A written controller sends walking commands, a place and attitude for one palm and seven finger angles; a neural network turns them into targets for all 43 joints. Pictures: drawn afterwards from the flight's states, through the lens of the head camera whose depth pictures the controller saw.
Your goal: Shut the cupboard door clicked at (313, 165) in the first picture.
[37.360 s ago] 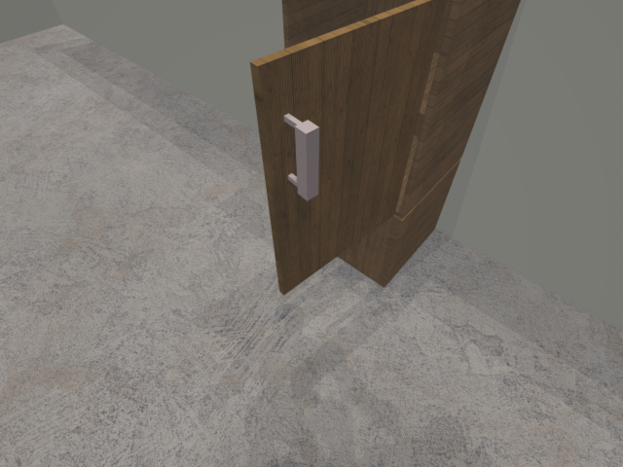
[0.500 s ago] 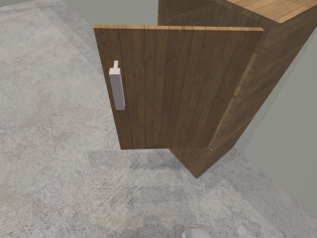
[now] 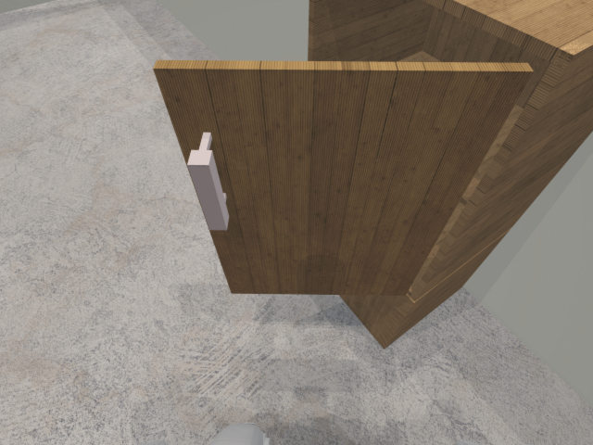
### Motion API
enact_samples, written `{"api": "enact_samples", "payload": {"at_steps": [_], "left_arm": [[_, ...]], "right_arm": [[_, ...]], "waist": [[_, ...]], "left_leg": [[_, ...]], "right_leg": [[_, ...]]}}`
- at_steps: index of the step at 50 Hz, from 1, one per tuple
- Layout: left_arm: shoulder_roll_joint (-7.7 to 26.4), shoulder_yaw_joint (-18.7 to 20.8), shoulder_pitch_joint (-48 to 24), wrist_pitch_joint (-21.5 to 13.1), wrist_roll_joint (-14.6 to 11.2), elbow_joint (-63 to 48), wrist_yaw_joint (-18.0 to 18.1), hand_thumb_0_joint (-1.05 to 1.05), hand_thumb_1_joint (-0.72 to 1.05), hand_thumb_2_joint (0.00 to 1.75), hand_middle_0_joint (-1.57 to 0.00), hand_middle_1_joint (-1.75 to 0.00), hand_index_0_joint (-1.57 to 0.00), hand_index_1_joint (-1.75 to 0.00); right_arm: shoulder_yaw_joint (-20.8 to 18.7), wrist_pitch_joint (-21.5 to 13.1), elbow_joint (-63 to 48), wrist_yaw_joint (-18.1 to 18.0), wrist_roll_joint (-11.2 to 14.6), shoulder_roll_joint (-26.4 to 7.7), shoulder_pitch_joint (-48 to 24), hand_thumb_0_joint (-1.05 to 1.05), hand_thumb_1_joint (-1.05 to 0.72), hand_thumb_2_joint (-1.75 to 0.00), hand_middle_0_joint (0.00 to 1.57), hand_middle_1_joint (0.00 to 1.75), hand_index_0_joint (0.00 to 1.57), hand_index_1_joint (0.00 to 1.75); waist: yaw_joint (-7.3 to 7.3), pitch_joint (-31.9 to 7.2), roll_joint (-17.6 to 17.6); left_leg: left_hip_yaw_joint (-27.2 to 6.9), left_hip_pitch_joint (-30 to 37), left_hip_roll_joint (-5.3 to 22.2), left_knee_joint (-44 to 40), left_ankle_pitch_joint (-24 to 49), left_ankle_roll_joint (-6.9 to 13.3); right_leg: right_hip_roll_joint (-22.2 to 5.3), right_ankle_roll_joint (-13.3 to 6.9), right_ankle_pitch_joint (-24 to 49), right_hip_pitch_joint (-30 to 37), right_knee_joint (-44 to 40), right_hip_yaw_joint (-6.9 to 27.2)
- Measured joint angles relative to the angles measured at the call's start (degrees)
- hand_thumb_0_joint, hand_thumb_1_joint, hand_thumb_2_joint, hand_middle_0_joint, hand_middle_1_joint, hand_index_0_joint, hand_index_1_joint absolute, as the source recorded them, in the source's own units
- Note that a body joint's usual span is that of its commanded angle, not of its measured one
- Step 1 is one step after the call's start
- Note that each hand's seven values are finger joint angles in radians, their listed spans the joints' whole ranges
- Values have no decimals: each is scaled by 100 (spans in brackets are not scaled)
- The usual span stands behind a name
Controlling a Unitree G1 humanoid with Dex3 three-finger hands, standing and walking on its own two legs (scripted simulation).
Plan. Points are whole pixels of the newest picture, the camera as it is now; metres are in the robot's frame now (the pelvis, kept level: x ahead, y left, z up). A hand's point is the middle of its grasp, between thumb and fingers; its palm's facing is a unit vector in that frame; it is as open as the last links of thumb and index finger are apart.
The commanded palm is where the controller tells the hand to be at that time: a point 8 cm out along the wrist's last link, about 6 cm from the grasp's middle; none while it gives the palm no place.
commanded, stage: come to a stop and stand still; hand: left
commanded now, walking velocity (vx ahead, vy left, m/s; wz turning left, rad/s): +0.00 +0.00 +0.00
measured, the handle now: (213, 182) +0.44 +0.16 +0.09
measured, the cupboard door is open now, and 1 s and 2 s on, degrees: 54 54 54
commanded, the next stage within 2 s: look again from close up in 0.96 s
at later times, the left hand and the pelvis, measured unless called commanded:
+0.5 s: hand out of the picture -0.01 +0.24 -0.17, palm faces +0.00 -0.98 -0.22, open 7.4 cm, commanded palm none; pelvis -0.03 +0.06 +0.00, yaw -2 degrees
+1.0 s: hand out of the picture -0.10 +0.19 -0.18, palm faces +0.02 -0.99 -0.13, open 7.4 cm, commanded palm none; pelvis -0.06 +0.04 +0.00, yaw -1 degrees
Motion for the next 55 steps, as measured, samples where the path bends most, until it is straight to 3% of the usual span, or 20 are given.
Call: {"api": "enact_samples", "payload": {"at_steps": [2,4,7,9,12,15,18,20,23,27,34,44,53,55], "left_arm": [[90,25,66,26,13,-15,-10,0,91,90,-20,-30,-20,-30],[165,42,170,63,-14,-17,-17,0,90,90,-20,-30,-20,-30],[305,63,233,190,-77,55,-4,0,90,90,-20,-30,-20,-30],[363,78,300,259,-82,91,-4,0,90,90,-20,-30,-20,-30],[357,63,366,279,-101,177,-27,1,91,90,-19,-30,-20,-30],[282,5,456,241,-119,256,-49,1,91,90,-19,-30,-19,-30],[190,-62,507,215,-133,358,-56,1,91,90,-19,-30,-19,-30],[154,-96,532,157,-137,410,-49,1,90,90,-19,-30,-19,-30],[14,-153,531,53,-132,564,-11,1,90,90,-19,-30,-19,-30],[-126,-242,562,-34,-141,647,-8,1,90,90,-19,-30,-20,-30],[-100,-248,662,-14,-131,733,4,1,92,90,-20,-30,-20,-30],[-292,-241,905,-2,-130,838,-36,1,91,90,-19,-30,-20,-30],[-417,-250,1103,-40,-135,975,-7,0,90,90,-19,-30,-20,-30],[-450,-327,1131,-138,-92,928,55,0,90,90,-19,-30,-20,-30]], "right_arm": [[28,-64,-55,12,7,39,-18,0,-91,-90,20,30,19,30],[77,-161,-97,31,6,57,54,0,-91,-90,20,30,19,30],[161,-190,-35,-2,-71,218,175,0,-91,-90,20,30,19,30],[252,-184,9,-54,-106,347,270,0,-91,-90,20,30,19,30],[343,-210,78,-125,-93,466,401,0,-91,-90,20,30,20,30],[336,-244,172,-177,-61,498,468,0,-92,-90,21,30,20,30],[313,-289,281,-182,-38,465,525,0,-92,-90,21,30,20,30],[304,-311,371,-179,-5,463,593,0,-92,-90,21,30,20,30],[264,-303,562,-174,49,404,630,0,-93,-90,21,30,20,30],[291,-326,766,-126,26,350,807,0,-93,-90,21,30,20,30],[358,-257,1076,-77,-11,479,1195,1,-92,-90,20,30,20,30],[333,-236,1186,-123,-32,572,1536,1,-91,-90,20,30,20,30],[344,-314,1121,-154,-4,699,1404,1,-91,-90,20,30,20,30],[373,-329,1008,-96,-3,662,1338,1,-91,-90,20,30,20,30]], "waist": [[26,-34,-98],[31,-109,-141],[52,-118,-323],[81,-126,-389],[88,-134,-352],[79,-147,-266],[26,-183,-183],[-4,-225,-185],[-60,-248,-40],[-184,-290,71],[-233,-373,-96],[-219,-263,-133],[-175,-261,-112],[-172,-274,7]], "left_leg": [[-1,319,40,-725,163,33],[6,828,120,-1821,802,66],[52,977,24,-1953,585,448],[93,1091,11,-2115,680,521],[113,1226,-14,-2455,913,569],[182,1304,-65,-2701,1073,630],[268,1314,-127,-2807,1166,666],[328,1267,-196,-2765,1176,662],[391,1257,-173,-2727,1186,636],[356,1421,-169,-3025,1425,617],[326,1488,-108,-3201,1616,551],[277,1237,-79,-3206,1750,534],[270,1202,-64,-3188,1739,519],[213,998,17,-2857,1602,496]], "right_leg": [[-53,75,-37,-74,118,10],[-73,184,-162,-200,398,14],[13,164,-1180,-384,1139,308],[183,132,-1565,-460,1762,505],[366,134,-1551,-417,2338,662],[379,153,-1500,-85,2027,651],[354,141,-1308,400,1205,590],[329,101,-725,803,380,604],[348,76,-822,1066,-153,659],[362,78,-598,1163,-303,628],[429,13,-450,1196,-404,601],[462,-14,-344,942,-375,553],[478,-35,-367,901,-343,549],[552,-43,-377,854,-311,493]]}}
